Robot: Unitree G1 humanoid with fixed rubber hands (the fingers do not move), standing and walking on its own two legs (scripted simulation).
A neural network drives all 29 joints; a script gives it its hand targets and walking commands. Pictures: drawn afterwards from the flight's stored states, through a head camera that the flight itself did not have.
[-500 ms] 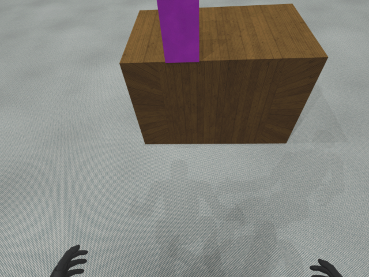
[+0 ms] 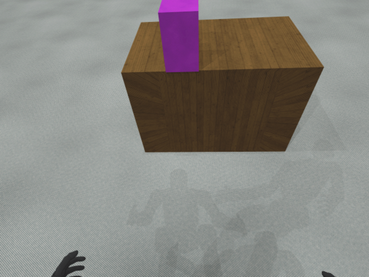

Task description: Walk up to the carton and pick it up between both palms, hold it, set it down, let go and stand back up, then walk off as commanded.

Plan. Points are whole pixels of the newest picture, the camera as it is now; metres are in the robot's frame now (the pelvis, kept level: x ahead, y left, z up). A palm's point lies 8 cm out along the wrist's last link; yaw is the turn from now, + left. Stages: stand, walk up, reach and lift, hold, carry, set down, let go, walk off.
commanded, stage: stand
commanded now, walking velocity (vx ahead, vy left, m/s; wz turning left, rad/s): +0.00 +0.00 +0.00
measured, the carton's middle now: (181, 34) +1.10 +0.00 +0.01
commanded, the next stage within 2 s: none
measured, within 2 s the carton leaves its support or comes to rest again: neither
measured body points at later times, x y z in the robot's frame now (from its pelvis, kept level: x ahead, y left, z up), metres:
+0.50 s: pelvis -0.01 +0.00 +0.00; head -0.02 -0.01 +0.45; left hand +0.12 +0.31 -0.09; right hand +0.06 -0.31 -0.12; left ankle +0.04 +0.15 -0.74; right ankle +0.00 -0.11 -0.74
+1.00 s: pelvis -0.01 +0.00 +0.00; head -0.01 +0.00 +0.45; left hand +0.12 +0.30 -0.10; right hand +0.05 -0.31 -0.12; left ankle +0.04 +0.15 -0.74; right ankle +0.00 -0.11 -0.74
